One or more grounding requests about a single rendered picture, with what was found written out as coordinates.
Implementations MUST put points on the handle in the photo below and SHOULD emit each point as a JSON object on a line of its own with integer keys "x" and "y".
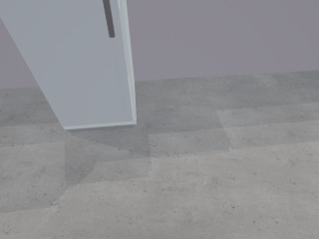
{"x": 109, "y": 18}

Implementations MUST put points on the fridge door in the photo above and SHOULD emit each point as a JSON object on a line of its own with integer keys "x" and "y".
{"x": 81, "y": 71}

